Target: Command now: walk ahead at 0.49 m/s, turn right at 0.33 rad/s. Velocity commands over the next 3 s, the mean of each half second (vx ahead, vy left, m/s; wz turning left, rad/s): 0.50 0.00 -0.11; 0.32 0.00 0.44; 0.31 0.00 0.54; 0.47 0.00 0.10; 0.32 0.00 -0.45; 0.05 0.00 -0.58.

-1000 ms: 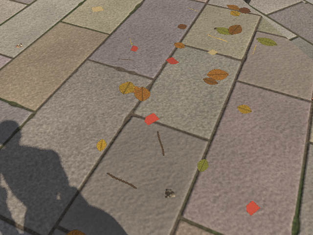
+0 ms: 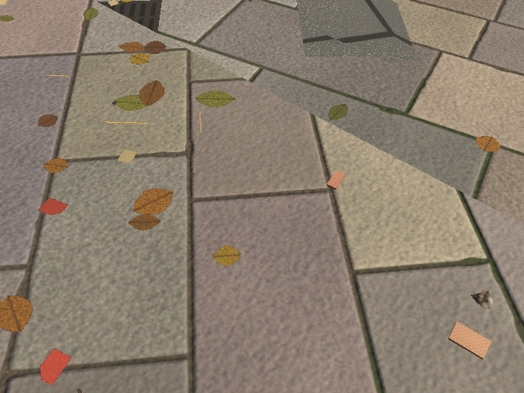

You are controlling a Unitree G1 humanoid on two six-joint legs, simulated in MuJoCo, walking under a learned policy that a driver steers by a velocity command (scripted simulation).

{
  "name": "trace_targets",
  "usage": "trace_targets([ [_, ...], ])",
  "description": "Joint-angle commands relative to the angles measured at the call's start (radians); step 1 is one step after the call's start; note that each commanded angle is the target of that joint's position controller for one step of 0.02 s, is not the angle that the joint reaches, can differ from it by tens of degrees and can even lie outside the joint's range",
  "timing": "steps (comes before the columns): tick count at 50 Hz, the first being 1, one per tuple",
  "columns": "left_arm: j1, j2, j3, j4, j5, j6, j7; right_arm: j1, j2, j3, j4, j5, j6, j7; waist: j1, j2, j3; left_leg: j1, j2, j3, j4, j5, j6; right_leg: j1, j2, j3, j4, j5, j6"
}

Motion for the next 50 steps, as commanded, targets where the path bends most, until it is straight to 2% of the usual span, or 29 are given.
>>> trace_targets([
  [1,0.045,0.020,0.006,-0.062,0.001,-0.005,-0.005,0.045,-0.076,-0.017,-0.012,0.001,-0.015,0.008,0.014,0.092,-0.041,0.150,0.271,-0.289,-0.252,0.049,0.193,-0.164,-0.103,0.025,-0.043,0.052,0.000],
  [5,-0.089,0.016,-0.010,-0.122,0.023,-0.011,-0.010,0.078,-0.135,-0.031,0.016,0.014,-0.012,0.003,-0.002,0.067,-0.007,0.157,0.280,-0.205,-0.297,0.146,0.213,-0.237,-0.139,-0.015,-0.264,0.192,0.022],
  [9,-0.225,0.013,-0.022,-0.158,0.015,-0.025,-0.026,0.130,-0.163,-0.031,0.037,0.027,0.008,-0.002,-0.049,0.087,0.011,0.148,0.235,-0.100,-0.276,0.163,0.166,-0.153,-0.101,-0.081,-0.507,0.358,0.029],
  [13,-0.318,0.043,-0.017,-0.206,0.004,-0.029,-0.042,0.194,-0.181,-0.031,0.070,0.039,0.028,-0.001,-0.068,0.110,0.030,0.243,0.290,-0.121,-0.231,0.121,0.141,-0.132,-0.075,-0.094,-0.618,0.309,0.005],
  [15,-0.286,0.067,-0.006,-0.208,0.006,-0.033,-0.048,0.184,-0.195,-0.033,0.075,0.040,0.041,-0.004,-0.029,0.120,0.012,0.279,0.307,-0.120,-0.162,0.201,0.120,-0.054,-0.049,-0.114,-0.672,0.258,-0.025],
  [16,-0.201,0.092,0.010,-0.185,0.012,-0.034,-0.046,0.169,-0.195,-0.030,0.074,0.040,0.047,-0.006,0.025,0.115,-0.034,0.272,0.279,-0.088,-0.055,0.345,0.098,0.073,-0.017,-0.140,-0.704,0.254,-0.044],
  [17,-0.039,0.143,0.038,-0.136,0.015,-0.033,-0.038,0.172,-0.167,-0.019,0.070,0.032,0.049,-0.010,0.094,0.090,-0.131,0.209,0.226,-0.039,0.145,0.426,0.068,0.294,-0.012,-0.134,-0.709,0.258,-0.075],
  [18,0.157,0.238,0.065,-0.105,0.025,-0.026,-0.025,0.174,-0.113,0.005,0.035,0.002,0.044,-0.013,0.156,-0.070,-0.284,-0.006,0.157,0.021,0.504,0.148,0.021,0.587,-0.235,0.128,-0.709,0.283,-0.147],
  [19,0.174,0.288,0.069,-0.099,0.031,-0.022,-0.032,0.292,0.000,0.036,0.031,0.019,0.022,-0.006,0.084,-0.307,-0.378,-0.366,0.000,-0.048,0.801,-0.426,-0.015,0.822,-0.417,0.580,-0.860,0.081,-0.285],
  [20,0.160,0.181,0.045,-0.105,0.026,-0.028,-0.035,0.230,-0.124,0.006,0.044,0.046,0.008,-0.003,0.117,-0.154,-0.306,-0.466,0.051,-0.168,0.911,-0.421,0.004,0.752,-0.400,0.581,-0.907,0.012,-0.245],
  [21,0.089,0.142,0.031,-0.112,0.022,-0.034,-0.035,0.152,-0.154,-0.007,0.018,0.062,0.004,-0.002,0.098,-0.110,-0.187,-0.497,0.091,-0.165,0.906,-0.317,0.022,0.629,-0.372,0.418,-0.915,0.084,-0.203],
  [22,0.009,0.113,0.021,-0.121,0.023,-0.037,-0.039,0.120,-0.139,-0.007,0.016,0.053,0.010,-0.009,0.059,-0.040,-0.135,-0.447,0.138,-0.148,0.860,-0.226,0.016,0.504,-0.327,0.296,-0.941,0.184,-0.179],
  [23,-0.042,0.083,0.015,-0.123,0.026,-0.042,-0.043,0.109,-0.127,-0.012,0.017,0.039,0.022,-0.013,0.031,-0.039,-0.089,-0.410,0.164,-0.152,0.806,-0.164,0.009,0.416,-0.287,0.202,-0.977,0.233,-0.163],
  [25,-0.071,0.060,0.015,-0.105,0.036,-0.060,-0.045,0.148,-0.093,-0.014,0.031,0.041,0.053,-0.011,-0.009,-0.065,-0.070,-0.320,0.181,-0.158,0.774,-0.091,-0.002,0.323,-0.246,0.086,-1.036,0.317,-0.148],
  [28,-0.043,0.079,0.025,-0.066,0.045,-0.071,-0.032,0.118,-0.068,-0.018,0.017,0.042,0.074,-0.014,-0.016,-0.031,-0.026,-0.380,0.166,-0.188,0.722,0.000,-0.016,0.315,-0.240,-0.033,-1.066,0.456,-0.146],
  [31,-0.019,0.089,0.029,-0.038,0.046,-0.066,-0.015,0.050,-0.061,-0.022,-0.009,0.035,0.073,-0.009,-0.002,-0.021,0.003,-0.443,0.147,-0.200,0.585,0.130,-0.025,0.354,-0.236,-0.113,-1.081,0.480,-0.131],
  [34,-0.039,0.108,0.029,-0.030,0.044,-0.056,0.002,-0.043,-0.043,-0.014,-0.046,0.020,0.068,0.007,0.017,-0.018,0.044,-0.393,0.128,-0.123,0.393,0.244,-0.023,0.341,-0.211,-0.218,-1.071,0.600,-0.096],
  [37,0.002,0.130,0.032,-0.008,0.033,-0.033,0.023,-0.143,-0.013,-0.001,-0.107,0.008,0.067,0.031,0.054,-0.018,0.049,-0.352,0.110,-0.025,0.278,0.256,-0.018,0.384,-0.223,-0.278,-0.995,0.764,-0.077],
  [39,0.011,0.149,0.037,-0.002,0.023,-0.012,0.030,-0.148,-0.024,-0.006,-0.137,0.011,0.071,0.046,0.051,-0.035,0.027,-0.342,0.091,0.002,0.244,0.178,-0.002,0.453,-0.247,-0.285,-0.922,0.838,-0.076],
  [41,-0.022,0.177,0.046,-0.017,0.011,0.008,0.040,-0.096,-0.061,-0.022,-0.151,0.011,0.073,0.056,0.012,-0.064,-0.021,-0.268,0.046,0.038,0.228,0.061,0.030,0.494,-0.259,-0.287,-0.803,1.016,-0.063],
  [42,-0.044,0.188,0.051,-0.027,0.006,0.018,0.046,-0.028,-0.087,-0.035,-0.143,0.013,0.073,0.058,-0.024,-0.072,-0.059,-0.193,0.014,0.054,0.210,0.019,0.050,0.494,-0.254,-0.287,-0.701,1.087,-0.050],
  [43,-0.066,0.187,0.051,-0.039,0.003,0.025,0.048,0.085,-0.131,-0.058,-0.121,0.016,0.068,0.052,-0.083,-0.049,-0.119,-0.050,-0.017,0.052,0.116,0.082,0.081,0.467,-0.219,-0.298,-0.533,1.038,-0.023],
  [44,-0.048,0.171,0.044,-0.051,0.011,0.019,0.043,0.170,-0.202,-0.084,-0.110,0.010,0.068,0.030,-0.125,0.041,-0.182,0.167,0.035,-0.062,0.044,0.382,0.127,0.317,-0.148,-0.303,-0.274,0.766,0.036],
  [45,0.070,0.028,0.004,-0.079,0.076,0.005,0.024,0.151,-0.302,-0.096,-0.125,-0.001,0.076,0.006,-0.003,0.301,-0.287,0.508,0.294,-0.401,0.194,0.949,0.274,-0.061,0.009,-0.264,0.075,-0.278,0.101],
  [46,0.110,0.076,-0.001,-0.083,0.050,-0.016,0.003,0.159,-0.285,-0.087,-0.167,-0.015,0.073,0.011,-0.033,0.238,-0.515,0.625,0.434,-0.741,0.089,0.799,0.445,-0.179,0.086,-0.018,0.290,-0.391,0.110],
  [47,0.001,0.138,0.016,-0.100,0.014,-0.019,-0.005,0.107,-0.228,-0.077,-0.194,-0.008,0.078,0.014,-0.071,0.114,-0.444,0.543,0.380,-0.633,0.029,0.630,0.397,-0.229,0.031,0.039,0.284,-0.283,0.091],
  [48,-0.068,0.136,0.016,-0.126,0.013,-0.013,0.001,0.036,-0.178,-0.064,-0.202,0.017,0.083,0.010,-0.046,0.043,-0.305,0.406,0.328,-0.531,-0.002,0.471,0.335,-0.266,-0.003,0.015,0.206,-0.185,0.086],
  [49,-0.089,0.130,0.018,-0.119,0.028,0.001,0.016,-0.008,-0.146,-0.054,-0.210,0.031,0.090,0.004,-0.017,-0.009,-0.213,0.262,0.284,-0.470,-0.036,0.383,0.291,-0.247,-0.036,0.008,0.131,-0.133,0.094],
  [50,-0.083,0.139,0.024,-0.128,0.035,0.018,0.026,-0.032,-0.137,-0.051,-0.217,0.025,0.097,-0.001,0.012,0.015,-0.173,0.147,0.255,-0.441,-0.063,0.330,0.274,-0.189,-0.050,0.012,0.066,-0.100,0.096],
])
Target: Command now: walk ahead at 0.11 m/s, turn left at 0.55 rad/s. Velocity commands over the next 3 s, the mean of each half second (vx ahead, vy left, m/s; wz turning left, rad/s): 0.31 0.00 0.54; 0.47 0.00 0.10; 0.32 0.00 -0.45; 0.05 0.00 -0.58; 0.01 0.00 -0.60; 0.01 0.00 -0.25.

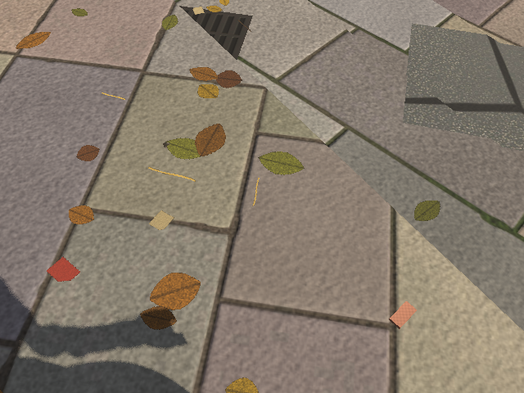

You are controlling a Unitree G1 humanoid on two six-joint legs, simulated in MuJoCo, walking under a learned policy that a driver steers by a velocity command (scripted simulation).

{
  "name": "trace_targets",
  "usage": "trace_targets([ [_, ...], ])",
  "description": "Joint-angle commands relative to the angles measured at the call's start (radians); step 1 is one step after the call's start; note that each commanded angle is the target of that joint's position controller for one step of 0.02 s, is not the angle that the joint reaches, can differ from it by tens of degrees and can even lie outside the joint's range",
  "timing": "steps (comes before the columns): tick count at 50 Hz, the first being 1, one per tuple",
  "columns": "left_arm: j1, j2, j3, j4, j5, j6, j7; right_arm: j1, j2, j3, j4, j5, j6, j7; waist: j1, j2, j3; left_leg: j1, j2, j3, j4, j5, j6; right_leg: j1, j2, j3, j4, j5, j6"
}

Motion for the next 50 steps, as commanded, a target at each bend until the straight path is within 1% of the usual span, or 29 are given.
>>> trace_targets([
  [1,0.055,0.124,0.037,-0.079,0.009,0.020,0.016,0.011,-0.117,-0.033,-0.091,-0.002,0.006,-0.016,0.031,0.021,-0.195,0.246,0.276,-0.382,-0.218,0.282,0.200,-0.139,-0.054,0.072,-0.057,0.082,0.007],
  [3,0.081,0.087,0.029,-0.079,0.014,0.029,0.021,0.015,-0.133,-0.041,-0.095,-0.010,0.007,-0.023,0.044,0.057,-0.208,0.186,0.236,-0.337,-0.226,0.275,0.189,-0.091,-0.041,0.050,-0.173,0.109,0.018],
  [5,0.050,0.077,0.025,-0.089,0.015,0.030,0.023,0.029,-0.148,-0.047,-0.101,0.001,0.011,-0.037,0.027,0.073,-0.227,0.177,0.214,-0.354,-0.254,0.010,0.183,-0.092,-0.037,0.049,-0.280,0.159,0.029],
  [7,0.004,0.080,0.025,-0.106,0.010,0.026,0.018,0.027,-0.156,-0.048,-0.114,0.010,0.016,-0.050,0.008,0.118,-0.210,0.166,0.203,-0.404,-0.291,-0.279,0.165,-0.104,-0.033,0.055,-0.375,0.213,0.030],
  [13,-0.069,0.090,0.030,-0.135,-0.007,-0.024,-0.003,0.076,-0.168,-0.050,-0.119,0.011,0.022,-0.055,-0.033,0.157,-0.177,0.187,0.206,-0.492,-0.271,-0.417,0.132,-0.030,0.009,0.050,-0.608,0.213,0.007],
  [15,-0.049,0.092,0.036,-0.135,-0.018,-0.039,-0.011,0.077,-0.160,-0.045,-0.122,0.012,0.028,-0.050,-0.016,0.167,-0.160,0.157,0.197,-0.516,-0.255,-0.455,0.125,0.059,0.026,0.036,-0.694,0.196,-0.016],
  [17,0.036,0.092,0.048,-0.108,-0.023,-0.050,-0.014,0.049,-0.131,-0.034,-0.131,0.015,0.034,-0.050,0.047,0.143,-0.133,0.051,0.144,-0.501,-0.195,-0.501,0.084,0.253,0.008,0.023,-0.870,0.278,-0.049],
  [18,0.130,0.134,0.063,-0.088,-0.015,-0.053,-0.007,0.032,-0.087,-0.021,-0.143,0.016,0.032,-0.050,0.087,0.085,-0.151,-0.093,0.096,-0.441,-0.055,-0.526,0.029,0.427,-0.112,0.113,-0.916,0.242,-0.090],
  [19,0.209,0.199,0.075,-0.080,0.010,-0.047,0.000,0.052,0.000,0.002,-0.152,0.021,0.025,-0.047,0.086,-0.103,-0.186,-0.247,-0.029,-0.233,0.255,-0.490,-0.037,0.554,-0.320,0.361,-0.994,0.037,-0.167],
  [20,0.212,0.247,0.091,-0.069,0.038,-0.049,-0.016,0.002,-0.060,-0.010,-0.209,0.021,0.003,-0.040,0.065,-0.237,-0.085,-0.445,0.010,-0.189,0.397,-0.441,-0.036,0.475,-0.436,0.647,-1.083,-0.188,-0.264],
  [21,0.163,0.188,0.080,-0.086,0.020,-0.054,-0.015,0.009,-0.113,-0.023,-0.191,0.016,-0.007,-0.036,0.049,-0.183,-0.023,-0.477,0.062,-0.206,0.486,-0.361,-0.048,0.438,-0.414,0.613,-1.092,-0.235,-0.275],
  [22,0.139,0.134,0.064,-0.088,0.004,-0.054,-0.011,0.042,-0.120,-0.028,-0.159,0.010,-0.009,-0.031,0.037,-0.148,-0.009,-0.471,0.066,-0.200,0.518,-0.284,-0.061,0.434,-0.353,0.513,-1.089,-0.161,-0.240],
  [23,0.129,0.116,0.055,-0.091,0.000,-0.050,-0.011,0.069,-0.109,-0.028,-0.134,0.005,-0.011,-0.028,0.027,-0.129,-0.024,-0.440,0.072,-0.182,0.538,-0.233,-0.073,0.431,-0.303,0.427,-1.090,-0.077,-0.209],
  [26,0.156,0.112,0.046,-0.065,0.010,-0.056,-0.015,0.027,-0.066,-0.018,-0.128,0.005,-0.024,-0.017,0.039,-0.108,-0.003,-0.385,0.093,-0.134,0.541,-0.074,-0.093,0.367,-0.244,0.247,-1.122,0.190,-0.203],
  [30,0.195,0.121,0.042,-0.027,-0.005,-0.047,-0.018,-0.073,-0.026,0.001,-0.148,0.002,-0.033,-0.009,0.071,-0.120,0.000,-0.298,0.139,-0.038,0.337,0.050,-0.115,0.352,-0.214,0.120,-1.136,0.370,-0.206],
  [32,0.226,0.138,0.043,-0.007,-0.012,-0.041,-0.019,-0.140,-0.005,0.011,-0.163,0.009,-0.040,0.002,0.100,-0.131,0.010,-0.224,0.136,-0.007,0.208,0.082,-0.117,0.341,-0.210,0.078,-1.128,0.419,-0.202],
  [35,0.265,0.168,0.046,0.017,-0.023,-0.031,-0.025,-0.191,-0.014,0.011,-0.176,0.022,-0.047,0.018,0.118,-0.138,0.024,-0.134,0.114,0.028,0.086,0.040,-0.101,0.362,-0.238,0.074,-1.113,0.443,-0.206],
  [37,0.275,0.180,0.049,0.033,-0.033,-0.023,-0.026,-0.195,-0.031,0.006,-0.184,0.026,-0.051,0.025,0.100,-0.150,0.031,-0.094,0.105,0.030,0.023,-0.016,-0.067,0.407,-0.272,0.090,-1.084,0.511,-0.201],
  [38,0.270,0.191,0.052,0.040,-0.035,-0.017,-0.023,-0.164,-0.049,-0.002,-0.179,0.025,-0.054,0.025,0.071,-0.159,0.015,-0.033,0.091,0.036,-0.009,-0.036,-0.046,0.425,-0.282,0.087,-1.047,0.627,-0.193],
  [39,0.254,0.198,0.053,0.042,-0.039,-0.013,-0.020,-0.082,-0.073,-0.016,-0.156,0.020,-0.054,0.021,0.013,-0.152,-0.037,0.097,0.065,0.057,-0.054,-0.018,-0.019,0.429,-0.266,0.052,-0.954,0.820,-0.175],
  [40,0.256,0.185,0.048,0.044,-0.038,-0.012,-0.016,0.064,-0.117,-0.040,-0.110,0.015,-0.052,0.012,-0.059,-0.122,-0.137,0.313,0.052,0.062,-0.076,0.006,0.014,0.387,-0.220,-0.004,-0.779,0.957,-0.150],
  [41,0.242,0.142,0.029,0.016,-0.015,-0.018,-0.013,0.258,-0.178,-0.059,-0.074,0.003,-0.045,-0.003,-0.143,-0.039,-0.294,0.642,0.216,-0.117,-0.030,0.016,0.073,0.176,-0.182,-0.035,-0.489,0.750,-0.111],
  [42,0.332,0.010,-0.014,-0.022,-0.006,-0.039,-0.019,0.322,-0.280,-0.074,-0.052,-0.006,-0.042,-0.004,-0.092,0.282,-0.438,0.955,0.480,-0.608,-0.124,-0.160,0.233,-0.221,-0.006,-0.040,-0.120,0.069,-0.047],
  [43,0.285,0.102,0.009,-0.003,-0.033,-0.060,-0.022,0.334,-0.183,-0.051,-0.047,-0.006,-0.041,-0.006,-0.129,0.220,-0.444,0.905,0.494,-0.710,-0.212,-0.245,0.229,-0.320,-0.027,0.099,0.016,-0.039,-0.055],
  [44,0.191,0.150,0.026,-0.033,-0.056,-0.066,-0.026,0.272,-0.142,-0.034,-0.042,-0.004,-0.044,-0.008,-0.117,0.175,-0.281,0.781,0.457,-0.540,-0.221,-0.177,0.182,-0.380,-0.071,0.084,0.040,0.037,-0.067],
  [45,0.146,0.138,0.023,-0.038,-0.048,-0.064,-0.023,0.206,-0.111,-0.023,-0.044,-0.003,-0.045,-0.008,-0.085,0.105,-0.205,0.643,0.411,-0.413,-0.240,-0.091,0.152,-0.346,-0.112,0.062,-0.005,0.123,-0.068],
  [46,0.126,0.126,0.025,-0.038,-0.030,-0.056,-0.022,0.152,-0.081,-0.014,-0.042,-0.007,-0.048,-0.004,-0.053,0.086,-0.140,0.529,0.369,-0.329,-0.276,-0.032,0.138,-0.315,-0.134,0.056,-0.059,0.181,-0.061],
  [48,0.172,0.089,0.025,-0.021,-0.031,-0.027,-0.027,0.103,-0.056,-0.012,-0.031,-0.016,-0.064,-0.002,0.002,0.120,-0.104,0.394,0.332,-0.223,-0.348,0.023,0.124,-0.214,-0.156,0.068,-0.099,0.250,-0.053],
  [50,0.172,0.059,0.021,-0.021,-0.032,-0.005,-0.025,0.094,-0.065,-0.019,-0.007,-0.014,-0.083,-0.003,0.025,0.094,-0.064,0.333,0.335,-0.142,-0.389,0.114,0.127,-0.218,-0.151,0.078,-0.126,0.287,-0.038],
])
Over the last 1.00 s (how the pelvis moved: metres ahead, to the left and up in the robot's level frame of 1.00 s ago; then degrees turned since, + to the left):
0.48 -0.04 -0.02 15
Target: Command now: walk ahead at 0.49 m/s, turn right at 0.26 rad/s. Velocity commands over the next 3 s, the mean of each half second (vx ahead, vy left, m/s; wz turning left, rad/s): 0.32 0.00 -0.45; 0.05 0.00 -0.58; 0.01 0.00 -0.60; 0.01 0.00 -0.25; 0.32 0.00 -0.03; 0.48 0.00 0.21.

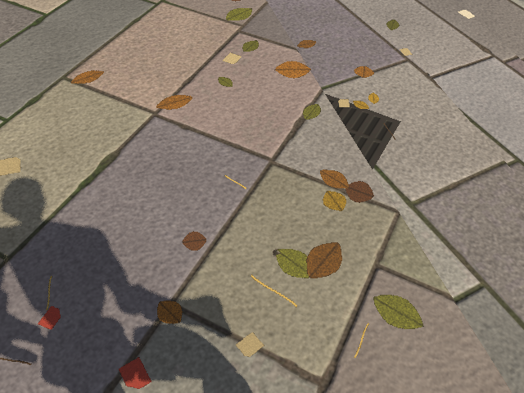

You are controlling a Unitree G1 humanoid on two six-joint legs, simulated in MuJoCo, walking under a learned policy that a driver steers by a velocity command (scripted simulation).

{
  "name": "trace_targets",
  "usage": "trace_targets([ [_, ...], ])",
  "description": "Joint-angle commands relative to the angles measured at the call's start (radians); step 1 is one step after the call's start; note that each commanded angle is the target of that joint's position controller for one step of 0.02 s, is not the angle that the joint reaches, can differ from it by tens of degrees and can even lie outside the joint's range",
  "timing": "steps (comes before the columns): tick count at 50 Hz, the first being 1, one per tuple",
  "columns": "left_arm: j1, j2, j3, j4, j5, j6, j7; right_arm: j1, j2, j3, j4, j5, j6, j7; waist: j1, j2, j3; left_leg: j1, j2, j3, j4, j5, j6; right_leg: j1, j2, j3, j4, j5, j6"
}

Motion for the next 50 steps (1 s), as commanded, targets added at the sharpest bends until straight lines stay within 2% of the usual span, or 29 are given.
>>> trace_targets([
  [1,0.031,0.034,0.014,-0.057,0.003,0.015,0.003,-0.018,-0.111,-0.034,-0.028,-0.005,-0.037,-0.005,0.017,0.121,0.004,0.066,0.282,-0.178,-0.239,0.234,0.174,-0.134,-0.042,0.069,-0.024,0.094,0.016],
  [3,-0.020,0.030,0.013,-0.077,0.009,0.016,0.002,-0.005,-0.121,-0.038,-0.005,-0.008,-0.040,-0.013,0.009,0.105,0.025,0.080,0.279,-0.115,-0.247,0.285,0.164,-0.177,-0.032,0.087,-0.114,0.194,0.022],
  [7,-0.158,0.010,0.000,-0.119,0.013,0.006,-0.024,0.008,-0.150,-0.042,0.022,0.000,-0.036,-0.026,-0.037,0.087,0.062,0.093,0.258,0.004,-0.265,0.284,0.125,-0.129,-0.010,0.010,-0.371,0.394,0.001],
  [9,-0.226,0.001,-0.005,-0.155,0.020,0.003,-0.039,0.024,-0.168,-0.045,0.039,0.005,-0.023,-0.035,-0.057,0.072,0.090,0.131,0.266,0.045,-0.224,0.406,0.110,-0.116,0.006,-0.029,-0.469,0.405,-0.013],
  [11,-0.252,0.014,0.001,-0.189,0.024,0.002,-0.055,0.037,-0.191,-0.050,0.050,0.014,-0.002,-0.046,-0.058,0.089,0.070,0.201,0.284,0.066,-0.148,0.550,0.087,-0.100,0.027,-0.063,-0.518,0.358,-0.028],
  [13,-0.211,0.051,0.018,-0.204,0.027,0.004,-0.068,0.024,-0.220,-0.058,0.045,0.025,0.019,-0.059,-0.025,0.127,0.013,0.261,0.288,0.081,-0.026,0.759,0.059,-0.027,0.077,-0.105,-0.536,0.259,-0.056],
  [15,-0.010,0.119,0.057,-0.165,0.027,0.007,-0.065,-0.005,-0.226,-0.061,0.031,0.032,0.039,-0.071,0.081,0.121,-0.098,0.231,0.246,0.103,0.262,0.841,0.016,0.221,0.154,-0.133,-0.612,0.262,-0.103],
  [16,0.088,0.185,0.083,-0.150,0.030,0.010,-0.044,0.017,-0.199,-0.049,0.019,0.022,0.036,-0.072,0.128,0.033,-0.169,0.078,0.180,0.114,0.528,0.598,-0.042,0.448,0.107,-0.034,-0.664,0.525,-0.147],
  [17,0.057,0.284,0.090,-0.170,0.036,0.019,-0.022,0.155,-0.056,-0.007,-0.008,-0.044,0.024,-0.055,-0.004,-0.255,-0.277,-0.292,0.021,0.078,0.903,-0.443,-0.109,0.790,-0.156,0.321,-0.538,1.056,-0.295],
  [18,0.065,0.262,0.078,-0.222,0.045,0.014,-0.029,0.183,-0.123,-0.001,-0.007,-0.017,0.005,-0.035,0.040,-0.182,-0.528,-0.406,-0.047,-0.159,1.115,-0.548,-0.119,0.912,-0.297,0.674,-0.659,0.890,-0.457],
  [19,0.022,0.205,0.069,-0.237,0.042,0.017,-0.033,0.062,-0.192,-0.021,-0.020,0.018,0.003,-0.029,0.083,-0.038,-0.463,-0.441,0.013,-0.212,1.110,-0.442,-0.098,0.834,-0.237,0.561,-0.710,0.755,-0.401],
  [20,-0.037,0.164,0.058,-0.235,0.024,0.021,-0.030,-0.006,-0.179,-0.016,-0.048,0.021,0.009,-0.036,0.056,0.023,-0.323,-0.482,0.046,-0.188,1.034,-0.347,-0.091,0.698,-0.185,0.462,-0.733,0.628,-0.346],
  [21,-0.081,0.133,0.048,-0.241,0.013,0.027,-0.024,-0.028,-0.168,-0.015,-0.041,0.008,0.021,-0.048,0.026,0.071,-0.219,-0.469,0.079,-0.179,0.965,-0.298,-0.097,0.548,-0.145,0.396,-0.763,0.568,-0.310],
  [23,-0.132,0.128,0.046,-0.256,0.035,0.039,-0.015,-0.009,-0.178,-0.023,-0.044,0.001,0.052,-0.059,-0.031,0.021,-0.154,-0.350,0.092,-0.179,0.867,-0.248,-0.099,0.335,-0.095,0.343,-0.819,0.509,-0.285],
  [25,-0.148,0.140,0.051,-0.257,0.043,0.039,-0.009,0.015,-0.146,-0.016,-0.032,-0.007,0.063,-0.067,-0.048,-0.004,-0.150,-0.297,0.076,-0.157,0.764,-0.231,-0.115,0.250,-0.065,0.291,-0.823,0.575,-0.278],
  [27,-0.134,0.157,0.058,-0.251,0.038,0.045,0.004,-0.007,-0.131,-0.011,-0.035,-0.011,0.069,-0.075,-0.039,-0.009,-0.171,-0.296,0.061,-0.159,0.677,-0.193,-0.133,0.246,-0.052,0.281,-0.810,0.580,-0.273],
  [29,-0.138,0.163,0.060,-0.256,0.029,0.061,0.018,-0.037,-0.130,-0.010,-0.039,-0.008,0.077,-0.077,-0.029,-0.024,-0.186,-0.296,0.054,-0.173,0.614,-0.134,-0.142,0.246,-0.037,0.299,-0.810,0.422,-0.251],
  [32,-0.153,0.158,0.059,-0.268,0.026,0.083,0.031,-0.098,-0.129,-0.012,-0.056,-0.001,0.082,-0.073,-0.009,-0.063,-0.149,-0.288,0.039,-0.186,0.508,-0.082,-0.142,0.219,-0.006,0.344,-0.831,0.117,-0.216],
  [37,-0.130,0.151,0.061,-0.273,0.027,0.100,0.027,-0.128,-0.137,-0.020,-0.071,0.009,0.052,-0.057,0.017,-0.120,-0.131,-0.213,0.008,-0.188,0.306,-0.133,-0.114,0.283,-0.009,0.444,-0.781,0.135,-0.203],
  [39,-0.150,0.143,0.058,-0.279,0.015,0.108,0.028,-0.075,-0.140,-0.028,-0.056,0.012,0.041,-0.047,-0.022,-0.122,-0.131,-0.099,0.005,-0.167,0.102,-0.045,-0.085,0.284,0.019,0.459,-0.727,0.191,-0.172],
  [40,-0.137,0.122,0.052,-0.281,0.010,0.111,0.030,-0.044,-0.172,-0.041,-0.049,0.004,0.039,-0.046,-0.029,-0.088,-0.135,0.006,0.075,-0.201,0.011,0.037,-0.056,0.231,0.062,0.429,-0.669,0.126,-0.131],
  [41,-0.081,0.064,0.038,-0.279,0.019,0.112,0.027,-0.042,-0.242,-0.056,-0.061,-0.014,0.046,-0.051,0.010,0.121,-0.158,0.120,0.302,-0.386,-0.032,0.148,0.031,0.112,0.166,0.283,-0.456,-0.172,-0.068],
  [42,-0.112,0.112,0.054,-0.318,0.009,0.099,0.024,-0.048,-0.279,-0.067,-0.049,-0.044,0.055,-0.048,0.017,0.383,-0.090,0.080,0.433,-0.607,-0.080,0.304,0.190,-0.079,0.274,0.108,-0.262,-0.351,-0.013],
  [43,-0.094,0.191,0.079,-0.293,0.027,0.091,0.023,-0.091,-0.220,-0.055,-0.079,-0.039,0.052,-0.050,0.012,0.271,-0.086,0.074,0.444,-0.571,-0.059,0.337,0.215,-0.095,0.200,0.130,-0.077,-0.305,0.025],
  [44,-0.082,0.200,0.088,-0.266,0.018,0.097,0.022,-0.125,-0.175,-0.044,-0.089,-0.026,0.054,-0.056,0.020,0.198,-0.083,0.069,0.382,-0.459,-0.032,0.345,0.173,-0.090,0.190,0.116,-0.007,-0.242,0.044],
  [45,-0.061,0.172,0.084,-0.241,0.016,0.111,0.027,-0.148,-0.154,-0.038,-0.098,-0.013,0.058,-0.060,0.027,0.160,-0.078,0.078,0.325,-0.375,-0.015,0.333,0.135,-0.091,0.179,0.099,0.043,-0.198,0.066],
  [46,-0.058,0.148,0.078,-0.239,0.017,0.121,0.027,-0.152,-0.145,-0.034,-0.098,0.000,0.062,-0.064,0.018,0.161,-0.065,0.088,0.312,-0.333,-0.011,0.353,0.133,-0.114,0.170,0.088,0.092,-0.159,0.083],
  [48,-0.091,0.101,0.061,-0.254,0.005,0.127,0.021,-0.134,-0.149,-0.033,-0.094,-0.005,0.074,-0.071,0.000,0.183,-0.050,0.090,0.271,-0.241,-0.031,0.351,0.134,-0.108,0.152,0.028,0.047,-0.110,0.101],
  [50,-0.155,0.081,0.051,-0.283,0.001,0.125,0.018,-0.095,-0.166,-0.041,-0.085,-0.011,0.086,-0.078,-0.039,0.216,-0.058,0.156,0.282,-0.215,-0.034,0.353,0.150,-0.118,0.125,-0.001,-0.058,-0.096,0.113],
])
Over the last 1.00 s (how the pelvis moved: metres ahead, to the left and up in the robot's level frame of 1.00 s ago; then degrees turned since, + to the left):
0.33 0.08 0.02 18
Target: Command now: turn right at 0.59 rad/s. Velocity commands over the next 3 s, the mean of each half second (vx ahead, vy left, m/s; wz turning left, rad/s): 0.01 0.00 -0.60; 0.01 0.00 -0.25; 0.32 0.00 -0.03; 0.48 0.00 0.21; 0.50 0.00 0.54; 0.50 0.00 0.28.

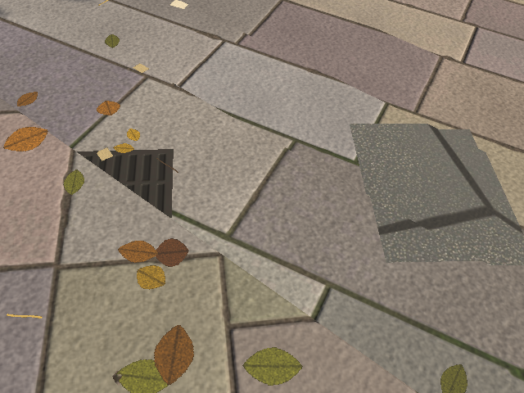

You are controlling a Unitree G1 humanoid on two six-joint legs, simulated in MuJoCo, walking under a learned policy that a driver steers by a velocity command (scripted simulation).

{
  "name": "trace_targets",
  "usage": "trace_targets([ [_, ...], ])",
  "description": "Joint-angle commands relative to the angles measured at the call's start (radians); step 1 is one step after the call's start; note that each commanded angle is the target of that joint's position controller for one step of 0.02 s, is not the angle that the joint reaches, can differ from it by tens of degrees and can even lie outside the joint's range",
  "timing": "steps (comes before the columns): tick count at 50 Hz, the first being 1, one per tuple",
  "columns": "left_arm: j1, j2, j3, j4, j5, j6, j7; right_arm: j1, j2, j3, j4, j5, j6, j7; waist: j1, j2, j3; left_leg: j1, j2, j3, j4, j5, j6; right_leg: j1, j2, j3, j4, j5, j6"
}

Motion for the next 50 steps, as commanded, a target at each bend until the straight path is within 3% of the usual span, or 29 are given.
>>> trace_targets([
  [1,-0.070,0.026,0.000,-0.106,-0.004,-0.012,-0.006,0.001,-0.169,-0.046,-0.057,-0.001,0.005,-0.012,-0.032,0.227,-0.093,0.224,0.226,-0.143,-0.122,0.393,0.207,-0.090,-0.052,-0.050,-0.092,0.013,0.027],
  [4,-0.083,0.015,-0.009,-0.121,0.003,-0.014,-0.019,-0.011,-0.210,-0.062,-0.056,0.007,0.011,-0.005,-0.039,0.248,-0.114,0.192,0.254,-0.096,-0.120,0.405,0.211,0.043,-0.080,-0.094,-0.255,-0.003,0.009],
  [7,-0.062,0.038,0.001,-0.120,0.002,-0.007,-0.030,-0.014,-0.226,-0.070,-0.047,0.024,0.007,0.007,-0.032,0.261,-0.116,0.178,0.278,-0.080,-0.100,0.382,0.201,0.134,-0.074,-0.132,-0.398,0.022,-0.024],
  [9,-0.012,0.035,0.008,-0.105,0.001,-0.004,-0.037,-0.035,-0.229,-0.071,-0.041,0.043,0.004,0.010,0.006,0.246,-0.114,0.153,0.274,-0.050,-0.042,0.350,0.163,0.233,-0.057,-0.159,-0.580,0.134,-0.069],
  [10,0.031,0.042,0.016,-0.087,0.003,-0.005,-0.035,-0.021,-0.207,-0.067,-0.030,0.050,0.001,0.011,0.025,0.217,-0.122,0.106,0.249,-0.013,0.022,0.293,0.119,0.331,-0.033,-0.162,-0.686,0.218,-0.102],
  [11,0.070,0.088,0.033,-0.080,0.004,-0.008,-0.025,0.032,-0.165,-0.057,-0.011,0.035,-0.002,0.015,0.026,0.086,-0.138,-0.025,0.194,0.068,0.172,0.143,0.038,0.490,-0.087,-0.049,-0.753,0.405,-0.144],
  [12,0.089,0.226,0.061,-0.106,0.012,-0.014,-0.008,0.025,-0.087,-0.027,-0.061,-0.028,-0.005,0.023,-0.004,-0.279,-0.144,-0.347,0.051,0.142,0.508,-0.403,-0.071,0.654,-0.377,0.346,-0.734,0.832,-0.284],
  [13,0.106,0.201,0.048,-0.114,0.051,-0.039,-0.020,-0.092,-0.136,-0.041,-0.091,-0.012,-0.011,0.012,0.087,-0.224,-0.196,-0.419,-0.012,-0.031,0.683,-0.473,-0.080,0.559,-0.457,0.449,-0.770,0.799,-0.443],
  [14,0.075,0.168,0.035,-0.106,0.054,-0.058,-0.025,-0.114,-0.170,-0.052,-0.089,0.013,-0.008,0.006,0.073,-0.132,-0.154,-0.428,0.007,-0.069,0.749,-0.402,-0.069,0.525,-0.403,0.364,-0.786,0.707,-0.417],
  [15,0.021,0.140,0.028,-0.099,0.036,-0.066,-0.019,-0.100,-0.173,-0.057,-0.077,0.017,-0.004,0.001,0.041,-0.095,-0.119,-0.432,0.019,-0.081,0.733,-0.310,-0.060,0.493,-0.343,0.297,-0.785,0.625,-0.359],
  [16,-0.018,0.112,0.018,-0.103,0.017,-0.065,-0.013,-0.085,-0.173,-0.060,-0.059,0.009,0.000,-0.007,0.025,-0.066,-0.111,-0.427,0.027,-0.089,0.707,-0.247,-0.063,0.479,-0.305,0.263,-0.782,0.580,-0.319],
  [17,-0.049,0.106,0.011,-0.106,0.010,-0.060,-0.007,-0.067,-0.173,-0.062,-0.055,0.002,0.003,-0.009,0.006,-0.076,-0.108,-0.390,0.018,-0.085,0.703,-0.194,-0.071,0.441,-0.280,0.239,-0.783,0.600,-0.308],
  [19,-0.054,0.097,0.005,-0.107,0.020,-0.054,0.003,-0.040,-0.155,-0.059,-0.046,0.007,0.000,-0.002,-0.006,-0.086,-0.134,-0.341,-0.009,-0.077,0.691,-0.132,-0.083,0.422,-0.253,0.225,-0.786,0.605,-0.310],
  [24,-0.030,0.118,0.013,-0.095,0.017,-0.047,0.016,-0.085,-0.122,-0.044,-0.058,0.012,-0.004,0.006,0.022,-0.091,-0.126,-0.297,-0.037,-0.094,0.436,-0.108,-0.094,0.432,-0.232,0.284,-0.775,0.461,-0.311],
  [30,-0.045,0.107,0.004,-0.086,0.024,-0.035,0.002,-0.075,-0.126,-0.040,-0.060,0.023,-0.015,0.026,0.040,-0.110,-0.125,-0.140,-0.043,-0.081,0.264,-0.153,-0.071,0.370,-0.235,0.362,-0.736,0.451,-0.314],
  [33,-0.078,0.082,-0.010,-0.080,0.014,-0.031,0.000,-0.029,-0.108,-0.035,-0.054,0.021,-0.028,0.041,0.000,-0.099,-0.127,-0.009,-0.044,-0.061,0.033,-0.036,-0.039,0.354,-0.201,0.369,-0.691,0.478,-0.278],
  [34,-0.067,0.062,-0.017,-0.072,0.011,-0.033,0.001,-0.010,-0.108,-0.033,-0.050,0.010,-0.033,0.043,-0.013,-0.077,-0.125,0.080,-0.022,-0.075,-0.084,0.106,-0.018,0.318,-0.171,0.355,-0.679,0.414,-0.236],
  [35,-0.024,0.028,-0.028,-0.067,0.028,-0.039,0.003,0.000,-0.161,-0.039,-0.062,-0.011,-0.035,0.039,0.011,0.030,-0.145,0.171,0.108,-0.188,-0.106,0.268,0.025,0.257,-0.111,0.289,-0.596,0.255,-0.172],
  [36,0.040,0.017,-0.028,-0.058,0.032,-0.048,0.001,-0.047,-0.210,-0.044,-0.065,-0.023,-0.031,0.035,0.086,0.228,-0.116,0.164,0.230,-0.323,-0.107,0.430,0.142,0.175,0.021,0.135,-0.503,-0.003,-0.110],
  [37,0.006,0.056,-0.019,-0.061,0.041,-0.053,0.005,-0.060,-0.152,-0.029,-0.066,-0.025,-0.033,0.034,0.054,0.277,-0.114,0.084,0.305,-0.411,-0.149,0.365,0.249,0.197,0.000,0.089,-0.450,-0.109,-0.064],
  [38,-0.029,0.089,-0.006,-0.058,0.033,-0.052,0.008,-0.080,-0.130,-0.020,-0.071,-0.018,-0.036,0.033,0.036,0.248,-0.091,0.080,0.281,-0.394,-0.154,0.308,0.251,0.202,-0.025,0.076,-0.390,-0.107,-0.042],
  [39,-0.051,0.078,-0.004,-0.053,0.029,-0.047,0.011,-0.076,-0.138,-0.022,-0.066,-0.010,-0.036,0.029,0.025,0.232,-0.089,0.102,0.253,-0.368,-0.148,0.279,0.231,0.177,-0.026,0.064,-0.360,-0.102,-0.027],
  [41,-0.042,0.046,-0.007,-0.039,0.027,-0.035,0.008,-0.079,-0.147,-0.021,-0.061,0.007,-0.036,0.022,0.021,0.208,-0.079,0.125,0.234,-0.326,-0.125,0.311,0.209,0.161,-0.060,0.054,-0.325,-0.102,0.001],
  [43,-0.025,-0.013,-0.026,-0.018,0.021,-0.035,0.001,-0.083,-0.139,-0.017,-0.055,0.009,-0.025,0.024,0.023,0.195,-0.077,0.112,0.174,-0.245,-0.095,0.366,0.180,0.224,-0.064,0.004,-0.446,-0.060,0.006],
  [45,0.000,-0.034,-0.031,0.010,0.019,-0.039,-0.003,-0.069,-0.123,-0.009,-0.047,0.016,-0.013,0.029,0.031,0.204,-0.095,0.113,0.130,-0.194,-0.058,0.378,0.156,0.330,-0.048,-0.042,-0.663,0.131,-0.003],
  [47,-0.013,0.012,-0.025,0.007,0.033,-0.039,-0.005,-0.007,-0.106,-0.002,-0.033,0.011,-0.021,0.036,0.010,0.159,-0.113,0.077,0.101,-0.183,-0.049,0.259,0.089,0.445,-0.086,0.013,-0.744,0.349,-0.032],
  [48,-0.020,0.062,-0.017,-0.005,0.035,-0.036,0.000,0.015,-0.108,0.001,-0.034,-0.004,-0.033,0.045,-0.021,0.074,-0.118,0.040,0.065,-0.148,-0.027,0.166,0.051,0.472,-0.136,0.060,-0.697,0.484,-0.064],
  [49,-0.002,0.058,-0.014,0.025,0.034,-0.036,-0.003,0.033,-0.087,0.007,-0.026,-0.005,-0.036,0.047,-0.034,-0.032,-0.136,0.073,0.002,-0.068,-0.033,-0.013,0.015,0.410,-0.116,0.046,-0.676,0.262,-0.106],
  [50,0.001,0.024,-0.019,0.018,0.032,-0.038,-0.008,-0.014,-0.106,0.006,-0.025,-0.005,-0.033,0.045,0.005,-0.006,-0.100,0.063,-0.024,-0.037,0.013,-0.128,-0.003,0.362,-0.098,0.049,-0.704,0.056,-0.127],
])
Over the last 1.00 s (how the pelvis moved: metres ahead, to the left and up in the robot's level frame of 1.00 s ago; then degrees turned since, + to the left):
0.30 -0.03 0.00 -34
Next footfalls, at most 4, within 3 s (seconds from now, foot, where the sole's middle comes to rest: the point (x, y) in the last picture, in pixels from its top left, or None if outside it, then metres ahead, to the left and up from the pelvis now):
0.22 right None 0.02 -0.14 -0.78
0.70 left None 0.09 0.05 -0.78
0.94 right None -0.03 -0.17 -0.78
1.60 right None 0.28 -0.31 -0.78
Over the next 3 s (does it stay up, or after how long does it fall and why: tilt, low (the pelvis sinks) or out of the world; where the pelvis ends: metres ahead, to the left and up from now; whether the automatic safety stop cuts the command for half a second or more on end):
stays up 0.93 -0.30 -0.03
